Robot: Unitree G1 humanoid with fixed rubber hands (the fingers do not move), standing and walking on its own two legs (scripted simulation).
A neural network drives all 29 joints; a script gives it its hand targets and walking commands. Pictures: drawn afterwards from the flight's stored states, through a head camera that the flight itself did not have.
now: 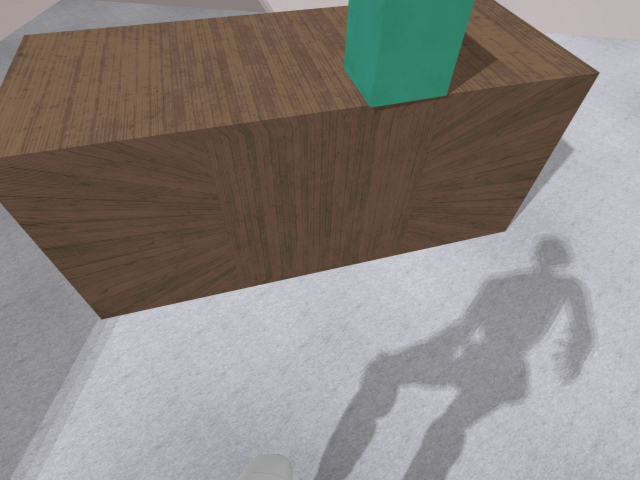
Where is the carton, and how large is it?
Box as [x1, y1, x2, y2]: [344, 0, 474, 107]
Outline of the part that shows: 349,0 344,69 371,107 446,95 474,0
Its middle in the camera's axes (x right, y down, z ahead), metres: +0.20 -0.50 +0.95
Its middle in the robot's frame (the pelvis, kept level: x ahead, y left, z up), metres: +1.07 -0.04 +0.06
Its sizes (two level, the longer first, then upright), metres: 0.210 0.200 0.250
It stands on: a pedestal, 0.69 m high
